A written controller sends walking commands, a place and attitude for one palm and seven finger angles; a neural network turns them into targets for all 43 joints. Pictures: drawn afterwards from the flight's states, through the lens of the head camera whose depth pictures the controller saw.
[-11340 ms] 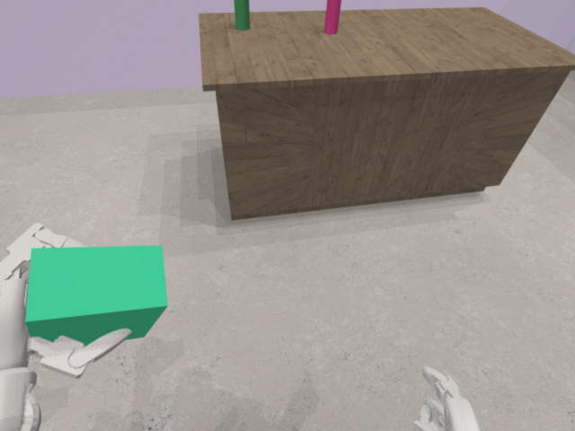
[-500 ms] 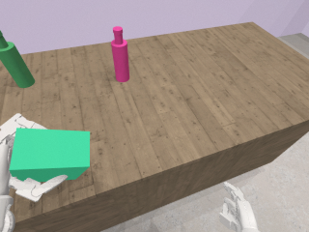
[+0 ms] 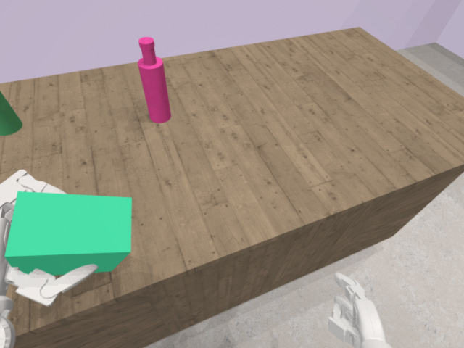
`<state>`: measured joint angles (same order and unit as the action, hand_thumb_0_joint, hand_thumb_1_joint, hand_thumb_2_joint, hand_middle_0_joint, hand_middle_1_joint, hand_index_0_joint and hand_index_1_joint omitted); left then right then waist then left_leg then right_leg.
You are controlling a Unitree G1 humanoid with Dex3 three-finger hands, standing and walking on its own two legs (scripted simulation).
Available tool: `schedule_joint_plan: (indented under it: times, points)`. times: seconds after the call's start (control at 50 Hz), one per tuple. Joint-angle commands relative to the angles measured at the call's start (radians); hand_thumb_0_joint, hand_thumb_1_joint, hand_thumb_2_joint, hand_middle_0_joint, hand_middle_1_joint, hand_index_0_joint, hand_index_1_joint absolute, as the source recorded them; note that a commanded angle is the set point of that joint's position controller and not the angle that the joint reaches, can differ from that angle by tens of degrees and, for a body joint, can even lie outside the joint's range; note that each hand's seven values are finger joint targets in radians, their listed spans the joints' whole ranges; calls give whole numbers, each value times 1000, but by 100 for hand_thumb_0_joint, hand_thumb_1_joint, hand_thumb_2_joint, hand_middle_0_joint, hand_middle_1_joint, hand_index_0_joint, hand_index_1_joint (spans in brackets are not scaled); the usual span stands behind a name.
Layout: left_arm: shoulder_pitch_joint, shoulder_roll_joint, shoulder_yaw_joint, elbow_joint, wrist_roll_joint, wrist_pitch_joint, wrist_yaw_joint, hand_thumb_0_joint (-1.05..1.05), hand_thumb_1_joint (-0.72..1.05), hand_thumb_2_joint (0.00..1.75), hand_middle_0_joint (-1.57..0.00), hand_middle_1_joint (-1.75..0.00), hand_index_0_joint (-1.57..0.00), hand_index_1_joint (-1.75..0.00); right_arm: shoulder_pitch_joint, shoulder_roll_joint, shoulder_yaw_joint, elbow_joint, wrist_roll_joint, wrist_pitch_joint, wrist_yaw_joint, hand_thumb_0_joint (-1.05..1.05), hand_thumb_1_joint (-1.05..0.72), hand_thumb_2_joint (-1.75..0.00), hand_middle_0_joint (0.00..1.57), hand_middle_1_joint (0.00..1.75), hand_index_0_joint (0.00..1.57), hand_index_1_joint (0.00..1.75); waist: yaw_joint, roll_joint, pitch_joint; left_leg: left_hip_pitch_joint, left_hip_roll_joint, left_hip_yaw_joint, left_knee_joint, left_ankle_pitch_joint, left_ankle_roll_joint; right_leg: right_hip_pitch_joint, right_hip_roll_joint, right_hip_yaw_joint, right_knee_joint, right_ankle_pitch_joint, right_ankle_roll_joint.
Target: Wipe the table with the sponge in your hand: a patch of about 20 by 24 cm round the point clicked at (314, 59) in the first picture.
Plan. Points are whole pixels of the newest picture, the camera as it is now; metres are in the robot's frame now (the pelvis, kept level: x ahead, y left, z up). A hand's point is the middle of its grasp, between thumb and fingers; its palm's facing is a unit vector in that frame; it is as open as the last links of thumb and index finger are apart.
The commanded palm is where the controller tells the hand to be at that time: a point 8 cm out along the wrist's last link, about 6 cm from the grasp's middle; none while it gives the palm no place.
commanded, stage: shuffle to correct the standing spot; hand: left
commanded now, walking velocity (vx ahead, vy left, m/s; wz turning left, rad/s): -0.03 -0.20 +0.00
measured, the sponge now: (89, 238) +0.23 +0.20 +0.14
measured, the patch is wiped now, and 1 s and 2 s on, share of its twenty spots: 0.00 0.00 0.00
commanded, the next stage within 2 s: none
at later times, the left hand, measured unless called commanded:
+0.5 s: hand (69, 242) +0.21 +0.21 +0.15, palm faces +0.29 -0.87 -0.39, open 10.7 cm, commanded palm +0.16 +0.26 +0.18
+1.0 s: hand (66, 243) +0.21 +0.21 +0.16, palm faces +0.31 -0.87 -0.39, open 10.7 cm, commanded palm +0.15 +0.26 +0.18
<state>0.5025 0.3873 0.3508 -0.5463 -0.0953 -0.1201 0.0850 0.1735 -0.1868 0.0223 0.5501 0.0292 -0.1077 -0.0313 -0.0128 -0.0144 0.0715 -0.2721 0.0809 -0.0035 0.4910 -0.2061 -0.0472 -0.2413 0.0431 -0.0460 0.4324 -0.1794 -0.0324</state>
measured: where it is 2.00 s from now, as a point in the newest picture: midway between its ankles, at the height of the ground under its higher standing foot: outside the picture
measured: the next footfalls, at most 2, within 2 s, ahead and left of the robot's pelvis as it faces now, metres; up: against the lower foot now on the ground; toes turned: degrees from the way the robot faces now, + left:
none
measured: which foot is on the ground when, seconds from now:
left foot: down 0.00-1.00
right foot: down 0.00-1.00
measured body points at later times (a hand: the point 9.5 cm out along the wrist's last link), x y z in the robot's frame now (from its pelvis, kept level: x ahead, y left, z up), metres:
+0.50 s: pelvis +0.00 -0.02 +0.00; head +0.02 -0.01 +0.45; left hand +0.19 +0.26 +0.18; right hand +0.17 -0.25 -0.08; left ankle +0.03 +0.15 -0.74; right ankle +0.03 -0.10 -0.74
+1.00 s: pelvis +0.00 -0.02 +0.00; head +0.02 -0.02 +0.45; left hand +0.19 +0.26 +0.18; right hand +0.18 -0.24 -0.08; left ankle +0.03 +0.15 -0.74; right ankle +0.03 -0.10 -0.74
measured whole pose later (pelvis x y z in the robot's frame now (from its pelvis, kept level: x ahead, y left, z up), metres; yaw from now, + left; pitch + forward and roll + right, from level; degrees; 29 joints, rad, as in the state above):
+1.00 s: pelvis +0.00 -0.02 +0.00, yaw +1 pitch -1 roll -1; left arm 0.52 0.39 0.35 -0.57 -0.12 -0.09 0.10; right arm 0.18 -0.20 0.02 0.56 0.03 -0.08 -0.04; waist -0.01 0.01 0.07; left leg -0.29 0.10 -0.03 0.50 -0.21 -0.07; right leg -0.26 0.06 -0.07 0.46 -0.19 -0.06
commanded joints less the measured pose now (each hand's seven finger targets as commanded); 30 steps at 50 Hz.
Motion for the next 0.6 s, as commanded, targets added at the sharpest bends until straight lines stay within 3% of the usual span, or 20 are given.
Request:
schedule_joint_plan:
  times: [0.0,0.02,0.04,0.08,0.14,0.22,0.24,0.26,0.34,0.36,0.44,0.46,0.52,0.58]
  points:
    - [-43,159,128,-217,-22,-63,28,0,10,130,-120,-160,-120,-160,-71,-128,-59,-151,9,-39,-12,0,-90,-90,20,30,20,30,-1,78,-175,58,71,-45,-46,19,63,31,-132,103,-78,93,10]
    - [-42,159,128,-214,-24,-59,28,0,10,130,-120,-160,-120,-160,-70,-128,-59,-153,10,-38,-12,0,-90,-90,20,30,20,30,-2,53,-175,57,67,-40,-35,7,61,25,-135,110,-84,83,9]
    - [-50,179,136,-235,-22,-56,34,0,10,130,-120,-160,-120,-160,-82,-129,-55,-153,15,-35,-13,0,-90,-90,20,30,20,30,-5,69,-176,63,63,-41,-40,4,60,21,-138,110,-79,66,4]
    - [-57,156,118,-233,-26,-57,33,0,10,130,-120,-160,-120,-160,-76,-132,-57,-151,10,-35,-15,0,-90,-90,20,30,20,30,-5,75,-161,48,64,-43,-38,-32,63,5,-133,112,-91,34,7]
    - [-41,178,134,-227,-27,-47,39,0,10,130,-120,-160,-120,-160,-87,-130,-55,-149,16,-33,-16,0,-90,-90,20,30,20,30,-7,53,-162,60,60,-39,-27,-24,61,-6,-142,117,-93,25,3]
    - [-43,160,124,-221,-31,-46,37,0,10,130,-120,-160,-120,-160,-71,-132,-58,-143,12,-31,-15,0,-90,-90,20,30,20,30,-7,41,-155,39,60,-42,-17,-57,62,-14,-140,119,-103,-10,7]
    - [-49,180,134,-237,-29,-44,43,0,10,130,-120,-160,-120,-160,-84,-133,-55,-144,17,-30,-16,0,-90,-90,20,30,20,30,-9,68,-157,49,60,-43,-28,-52,62,-14,-141,114,-94,-15,2]
    - [-45,161,122,-245,-31,-49,41,0,10,130,-120,-160,-120,-160,-78,-132,-53,-142,10,-30,-16,0,-90,-90,20,30,20,30,-8,76,-161,40,65,-50,-38,-62,67,-8,-131,106,-91,-16,7]
    - [-20,183,142,-238,-31,-44,44,0,10,130,-120,-160,-120,-160,-84,-132,-56,-142,14,-30,-16,0,-90,-90,20,30,20,30,-7,70,-166,43,68,-49,-40,-25,65,9,-132,107,-79,24,8]
    - [-24,155,120,-247,-33,-47,40,0,10,130,-120,-160,-120,-160,-73,-132,-54,-139,8,-29,-14,0,-90,-90,20,30,20,30,-8,65,-171,37,72,-53,-41,-20,68,17,-124,94,-73,36,10]
    - [-17,183,140,-230,-32,-40,43,0,10,130,-120,-160,-120,-160,-84,-132,-54,-140,12,-28,-14,0,-90,-90,20,30,20,30,-8,65,-159,41,69,-48,-41,-24,64,4,-131,104,-77,26,10]
    - [-26,157,120,-237,-33,-44,40,0,10,130,-120,-160,-120,-160,-73,-131,-51,-136,7,-25,-14,0,-90,-90,20,30,20,30,-8,62,-166,31,72,-52,-46,-30,67,16,-124,92,-74,24,12]
    - [-21,171,135,-238,-33,-42,39,0,10,130,-120,-160,-120,-160,-71,-132,-58,-139,6,-25,-14,0,-90,-90,20,30,20,30,-5,57,-170,29,75,-55,-42,-10,66,23,-127,100,-71,50,11]
    - [-31,163,125,-245,-33,-43,39,0,10,130,-120,-160,-120,-160,-79,-133,-56,-140,7,-26,-13,0,-90,-90,20,30,20,30,-7,86,-161,32,78,-59,-56,-15,67,16,-122,93,-68,45,14]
